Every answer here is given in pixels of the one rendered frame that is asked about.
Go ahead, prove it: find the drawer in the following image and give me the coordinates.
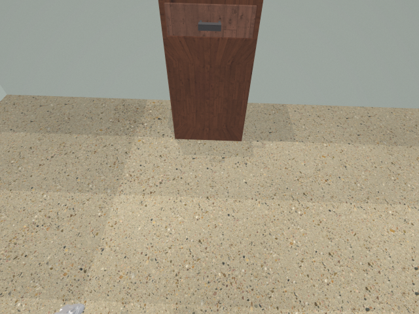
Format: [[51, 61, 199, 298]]
[[164, 3, 257, 38]]

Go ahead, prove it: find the handle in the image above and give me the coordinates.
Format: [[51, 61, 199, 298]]
[[198, 20, 221, 31]]

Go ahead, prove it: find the cabinet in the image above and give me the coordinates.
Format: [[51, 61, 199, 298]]
[[158, 0, 263, 141]]

